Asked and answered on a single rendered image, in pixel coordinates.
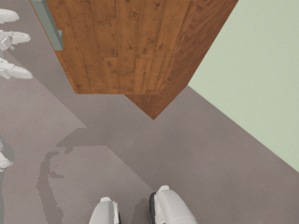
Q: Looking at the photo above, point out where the handle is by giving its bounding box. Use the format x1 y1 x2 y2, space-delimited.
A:
30 0 64 50

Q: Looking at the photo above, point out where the cupboard door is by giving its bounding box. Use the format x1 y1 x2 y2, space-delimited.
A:
29 0 194 95

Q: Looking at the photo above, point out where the left robot thigh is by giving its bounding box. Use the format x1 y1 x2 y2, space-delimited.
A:
89 201 120 224

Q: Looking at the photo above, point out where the robot right shin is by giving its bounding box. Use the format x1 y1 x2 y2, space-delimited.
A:
154 185 169 224

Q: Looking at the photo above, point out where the robot left hand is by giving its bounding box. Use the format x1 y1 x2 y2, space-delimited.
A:
0 8 33 79

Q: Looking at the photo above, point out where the left robot upper arm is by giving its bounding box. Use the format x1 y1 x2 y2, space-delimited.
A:
0 134 15 224

